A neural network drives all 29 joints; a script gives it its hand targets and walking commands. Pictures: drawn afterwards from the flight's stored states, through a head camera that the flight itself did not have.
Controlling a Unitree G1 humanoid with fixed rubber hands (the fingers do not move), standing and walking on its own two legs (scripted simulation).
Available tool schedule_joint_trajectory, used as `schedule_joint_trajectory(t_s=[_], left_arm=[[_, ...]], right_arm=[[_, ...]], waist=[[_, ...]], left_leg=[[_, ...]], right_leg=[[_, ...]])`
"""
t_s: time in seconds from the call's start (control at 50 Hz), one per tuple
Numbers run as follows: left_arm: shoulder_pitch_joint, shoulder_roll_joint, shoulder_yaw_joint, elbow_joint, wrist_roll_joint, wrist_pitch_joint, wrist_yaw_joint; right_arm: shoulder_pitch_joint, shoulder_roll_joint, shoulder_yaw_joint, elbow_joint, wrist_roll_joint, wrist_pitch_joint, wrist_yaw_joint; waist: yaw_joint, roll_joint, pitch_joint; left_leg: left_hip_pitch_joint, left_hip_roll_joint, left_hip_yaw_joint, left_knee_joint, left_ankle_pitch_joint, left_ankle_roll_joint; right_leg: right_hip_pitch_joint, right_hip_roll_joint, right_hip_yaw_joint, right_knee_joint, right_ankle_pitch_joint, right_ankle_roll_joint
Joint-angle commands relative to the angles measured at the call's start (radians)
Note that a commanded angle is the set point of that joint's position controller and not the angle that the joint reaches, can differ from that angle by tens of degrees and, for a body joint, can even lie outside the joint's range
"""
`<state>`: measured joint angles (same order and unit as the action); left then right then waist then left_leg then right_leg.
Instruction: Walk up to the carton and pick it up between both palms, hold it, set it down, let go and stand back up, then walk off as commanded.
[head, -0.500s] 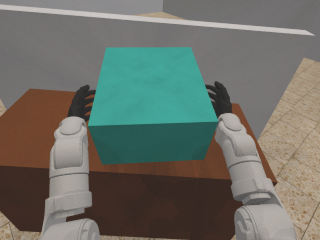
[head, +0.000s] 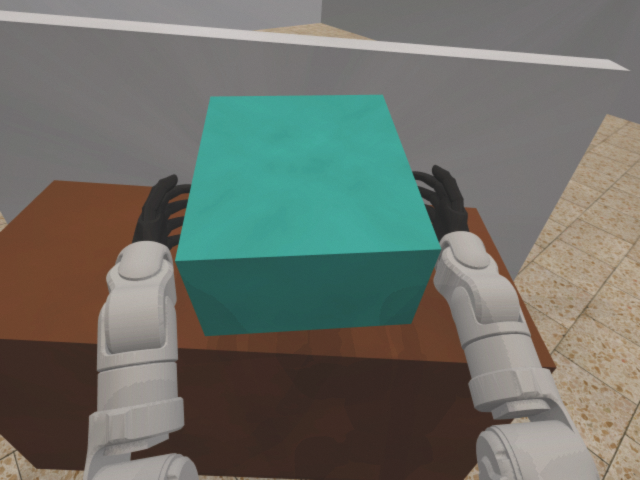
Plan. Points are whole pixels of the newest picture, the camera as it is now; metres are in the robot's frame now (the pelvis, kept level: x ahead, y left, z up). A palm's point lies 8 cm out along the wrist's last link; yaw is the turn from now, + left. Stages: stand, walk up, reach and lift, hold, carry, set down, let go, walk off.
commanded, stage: hold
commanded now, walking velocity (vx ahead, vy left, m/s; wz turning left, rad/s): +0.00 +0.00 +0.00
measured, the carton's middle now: (303, 202) +0.43 +0.00 +0.17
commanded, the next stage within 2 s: none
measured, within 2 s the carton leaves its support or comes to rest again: neither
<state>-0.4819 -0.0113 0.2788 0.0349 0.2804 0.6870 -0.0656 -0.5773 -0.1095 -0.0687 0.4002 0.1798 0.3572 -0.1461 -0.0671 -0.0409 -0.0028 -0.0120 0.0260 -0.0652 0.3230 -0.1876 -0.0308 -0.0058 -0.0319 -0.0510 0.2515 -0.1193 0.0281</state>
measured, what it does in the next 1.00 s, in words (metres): stands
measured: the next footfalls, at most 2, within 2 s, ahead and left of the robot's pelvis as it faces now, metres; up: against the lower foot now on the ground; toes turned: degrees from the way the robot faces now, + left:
none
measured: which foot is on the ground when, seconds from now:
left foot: down 0.00-1.00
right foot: down 0.00-1.00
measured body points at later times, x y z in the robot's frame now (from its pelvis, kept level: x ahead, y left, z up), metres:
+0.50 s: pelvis -0.01 -0.01 +0.00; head -0.06 +0.01 +0.45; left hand +0.35 +0.18 +0.18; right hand +0.37 -0.17 +0.19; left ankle +0.00 +0.14 -0.75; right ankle +0.02 -0.14 -0.75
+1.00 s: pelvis -0.01 +0.00 +0.00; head -0.06 +0.02 +0.45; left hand +0.35 +0.18 +0.18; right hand +0.36 -0.17 +0.19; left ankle +0.00 +0.14 -0.75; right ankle +0.02 -0.14 -0.75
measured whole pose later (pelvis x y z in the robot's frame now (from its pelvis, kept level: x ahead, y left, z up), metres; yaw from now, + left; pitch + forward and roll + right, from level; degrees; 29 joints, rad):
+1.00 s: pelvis -0.01 +0.00 +0.00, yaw +1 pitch -7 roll -1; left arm -0.52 0.00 0.30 0.08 0.29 0.67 -0.08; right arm -0.61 -0.09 -0.09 0.44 0.16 0.33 -0.15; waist -0.07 -0.05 0.01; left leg -0.02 0.02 -0.07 0.31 -0.17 -0.03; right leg -0.01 -0.03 -0.06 0.25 -0.11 0.02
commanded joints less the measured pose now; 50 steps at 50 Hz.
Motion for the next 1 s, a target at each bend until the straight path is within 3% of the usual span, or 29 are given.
schedule_joint_trajectory(t_s=[0.0, 0.04, 0.06, 0.1, 0.14, 0.18, 0.2, 0.22, 0.24, 0.26, 0.28, 0.3, 0.34, 0.38, 0.48, 0.56, 0.6, 0.62, 0.64, 0.68, 0.72, 0.74, 0.8, 0.82, 0.86, 0.88, 0.9, 0.94, 0.98], left_arm=[[-0.596, -0.440, -0.441, -0.138, -0.155, -0.056, -0.155], [-0.614, -0.425, -0.438, -0.145, -0.163, -0.061, -0.159], [-0.616, -0.439, -0.450, -0.142, -0.168, -0.059, -0.160], [-0.620, -0.450, -0.462, -0.140, -0.189, -0.067, -0.156], [-0.631, -0.461, -0.478, -0.147, -0.195, -0.072, -0.150], [-0.641, -0.430, -0.435, -0.102, -0.156, -0.060, -0.153], [-0.635, -0.442, -0.442, -0.114, -0.165, -0.062, -0.159], [-0.633, -0.427, -0.434, -0.104, -0.157, -0.060, -0.162], [-0.651, -0.432, -0.430, -0.106, -0.162, -0.064, -0.161], [-0.663, -0.442, -0.448, -0.124, -0.179, -0.070, -0.160], [-0.654, -0.456, -0.443, -0.103, -0.172, -0.071, -0.157], [-0.669, -0.452, -0.449, -0.109, -0.180, -0.076, -0.153], [-0.660, -0.455, -0.441, -0.101, -0.175, -0.078, -0.155], [-0.635, -0.435, -0.406, -0.047, -0.150, -0.072, -0.157], [-0.658, -0.415, -0.373, -0.055, -0.137, -0.072, -0.176], [-0.683, -0.440, -0.422, -0.092, -0.158, -0.081, -0.169], [-0.693, -0.460, -0.446, -0.102, -0.179, -0.092, -0.161], [-0.668, -0.437, -0.408, -0.063, -0.152, -0.084, -0.163], [-0.660, -0.448, -0.417, -0.068, -0.164, -0.085, -0.161], [-0.652, -0.435, -0.405, -0.054, -0.147, -0.078, -0.167], [-0.675, -0.448, -0.422, -0.085, -0.156, -0.084, -0.166], [-0.662, -0.431, -0.397, -0.055, -0.144, -0.081, -0.167], [-0.656, -0.450, -0.409, -0.037, -0.154, -0.080, -0.164], [-0.677, -0.452, -0.424, -0.097, -0.159, -0.089, -0.161], [-0.647, -0.452, -0.427, -0.079, -0.153, -0.081, -0.162], [-0.648, -0.446, -0.412, -0.061, -0.145, -0.078, -0.162], [-0.655, -0.440, -0.406, -0.071, -0.145, -0.078, -0.164], [-0.680, -0.460, -0.446, -0.101, -0.164, -0.083, -0.160], [-0.663, -0.449, -0.437, -0.095, -0.158, -0.081, -0.156]], right_arm=[[-0.642, 0.480, 0.389, -0.242, 0.100, -0.050, 0.145], [-0.672, 0.499, 0.403, -0.276, 0.097, -0.056, 0.147], [-0.649, 0.493, 0.385, -0.266, 0.090, -0.052, 0.142], [-0.745, 0.511, 0.417, -0.373, 0.104, -0.070, 0.136], [-0.730, 0.507, 0.427, -0.364, 0.116, -0.066, 0.133], [-0.671, 0.484, 0.377, -0.222, 0.082, -0.047, 0.143], [-0.680, 0.495, 0.376, -0.257, 0.083, -0.048, 0.142], [-0.657, 0.484, 0.357, -0.220, 0.071, -0.046, 0.145], [-0.708, 0.500, 0.377, -0.260, 0.078, -0.057, 0.147], [-0.691, 0.501, 0.375, -0.255, 0.075, -0.058, 0.150], [-0.725, 0.509, 0.383, -0.279, 0.087, -0.066, 0.148], [-0.716, 0.511, 0.383, -0.262, 0.095, -0.061, 0.147], [-0.734, 0.523, 0.390, -0.282, 0.092, -0.066, 0.145], [-0.741, 0.511, 0.384, -0.251, 0.077, -0.063, 0.146], [-0.696, 0.524, 0.366, -0.195, 0.063, -0.058, 0.145], [-0.723, 0.519, 0.375, -0.242, 0.078, -0.074, 0.143], [-0.723, 0.518, 0.371, -0.251, 0.075, -0.082, 0.146], [-0.716, 0.511, 0.360, -0.222, 0.066, -0.071, 0.145], [-0.746, 0.525, 0.377, -0.272, 0.065, -0.084, 0.147], [-0.721, 0.517, 0.364, -0.222, 0.065, -0.075, 0.146], [-0.723, 0.510, 0.363, -0.236, 0.063, -0.083, 0.148], [-0.729, 0.512, 0.364, -0.223, 0.062, -0.081, 0.149], [-0.728, 0.495, 0.346, -0.223, 0.053, -0.085, 0.150], [-0.727, 0.517, 0.362, -0.241, 0.069, -0.092, 0.154], [-0.710, 0.509, 0.377, -0.237, 0.074, -0.087, 0.151], [-0.708, 0.489, 0.366, -0.208, 0.065, -0.083, 0.154], [-0.743, 0.501, 0.378, -0.245, 0.072, -0.093, 0.154], [-0.732, 0.497, 0.367, -0.246, 0.076, -0.093, 0.153], [-0.739, 0.502, 0.364, -0.255, 0.074, -0.092, 0.152]], waist=[[-0.006, 0.072, -0.261], [0.002, 0.048, -0.303], [-0.020, 0.066, -0.295], [0.003, 0.042, -0.357], [-0.007, 0.064, -0.356], [-0.011, 0.080, -0.259], [-0.012, 0.054, -0.277], [-0.019, 0.073, -0.250], [0.001, 0.063, -0.298], [-0.014, 0.065, -0.319], [-0.001, 0.069, -0.335], [-0.011, 0.075, -0.338], [-0.003, 0.055, -0.322], [0.012, 0.042, -0.294], [0.004, 0.027, -0.260], [-0.010, 0.073, -0.318], [-0.022, 0.065, -0.349], [-0.007, 0.062, -0.294], [0.001, 0.041, -0.324], [0.005, 0.059, -0.270], [-0.013, 0.060, -0.292], [0.004, 0.048, -0.290], [-0.015, 0.058, -0.281], [-0.002, 0.074, -0.332], [0.005, 0.065, -0.309], [-0.007, 0.061, -0.272], [0.007, 0.047, -0.314], [-0.018, 0.078, -0.325], [-0.004, 0.076, -0.330]], left_leg=[[-0.053, -0.084, 0.087, -0.046, 0.301, -0.034], [-0.067, -0.086, 0.088, -0.054, 0.279, -0.022], [-0.058, -0.086, 0.092, -0.049, 0.281, -0.028], [-0.073, -0.090, 0.085, -0.038, 0.295, -0.018], [-0.050, -0.090, 0.080, -0.026, 0.328, -0.024], [-0.072, -0.084, 0.090, -0.048, 0.257, -0.029], [-0.076, -0.084, 0.087, -0.057, 0.243, -0.026], [-0.090, -0.080, 0.088, -0.063, 0.221, -0.027], [-0.100, -0.084, 0.095, -0.065, 0.222, -0.022], [-0.087, -0.085, 0.089, -0.059, 0.242, -0.024], [-0.066, -0.084, 0.089, -0.050, 0.263, -0.026], [-0.070, -0.086, 0.086, -0.050, 0.253, -0.027], [-0.077, -0.087, 0.087, -0.051, 0.256, -0.022], [-0.093, -0.089, 0.096, -0.061, 0.217, -0.012], [-0.108, -0.090, 0.103, -0.079, 0.197, -0.002], [-0.079, -0.093, 0.099, -0.051, 0.246, -0.016], [-0.059, -0.091, 0.096, -0.052, 0.243, -0.020], [-0.087, -0.087, 0.101, -0.059, 0.205, -0.014], [-0.088, -0.091, 0.098, -0.062, 0.212, -0.011], [-0.102, -0.090, 0.101, -0.070, 0.193, -0.011], [-0.087, -0.087, 0.099, -0.069, 0.217, -0.018], [-0.090, -0.085, 0.099, -0.070, 0.202, -0.014], [-0.087, -0.083, 0.099, -0.072, 0.197, -0.017], [-0.070, -0.085, 0.102, -0.067, 0.236, -0.021], [-0.070, -0.086, 0.099, -0.060, 0.253, -0.022], [-0.080, -0.087, 0.098, -0.071, 0.238, -0.021], [-0.068, -0.089, 0.108, -0.061, 0.262, -0.021], [-0.053, -0.081, 0.098, -0.052, 0.265, -0.028], [-0.064, -0.085, 0.094, -0.051, 0.251, -0.026]], right_leg=[[0.202, 0.092, -0.024, 0.003, 0.144, -0.028], [0.203, 0.088, -0.030, 0.006, 0.143, -0.021], [0.202, 0.088, -0.022, 0.002, 0.149, -0.029], [0.218, 0.086, -0.021, 0.006, 0.169, -0.021], [0.211, 0.095, -0.025, 0.015, 0.187, -0.021], [0.181, 0.089, -0.031, 0.004, 0.109, -0.031], [0.194, 0.088, -0.029, -0.002, 0.098, -0.026], [0.182, 0.085, -0.029, 0.000, 0.080, -0.029], [0.198, 0.085, -0.027, -0.001, 0.078, -0.027], [0.200, 0.083, -0.033, 0.004, 0.100, -0.026], [0.194, 0.088, -0.033, 0.004, 0.115, -0.028], [0.196, 0.089, -0.031, 0.005, 0.115, -0.027], [0.200, 0.090, -0.026, -0.002, 0.118, -0.027], [0.194, 0.086, -0.035, 0.000, 0.085, -0.026], [0.223, 0.074, -0.023, -0.010, 0.095, -0.018], [0.219, 0.080, -0.036, 0.001, 0.116, -0.021], [0.190, 0.085, -0.039, 0.001, 0.100, -0.021], [0.193, 0.078, -0.034, -0.007, 0.070, -0.024], [0.207, 0.077, -0.034, -0.006, 0.078, -0.023], [0.205, 0.075, -0.030, -0.008, 0.068, -0.024], [0.199, 0.081, -0.033, -0.005, 0.079, -0.027], [0.202, 0.084, -0.035, -0.007, 0.063, -0.027], [0.175, 0.083, -0.044, -0.009, 0.039, -0.032], [0.198, 0.085, -0.033, -0.002, 0.077, -0.031], [0.209, 0.083, -0.031, -0.006, 0.092, -0.030], [0.199, 0.085, -0.043, -0.007, 0.073, -0.029], [0.212, 0.087, -0.044, 0.000, 0.104, -0.027], [0.191, 0.089, -0.042, 0.001, 0.099, -0.032], [0.192, 0.087, -0.040, -0.001, 0.087, -0.031]])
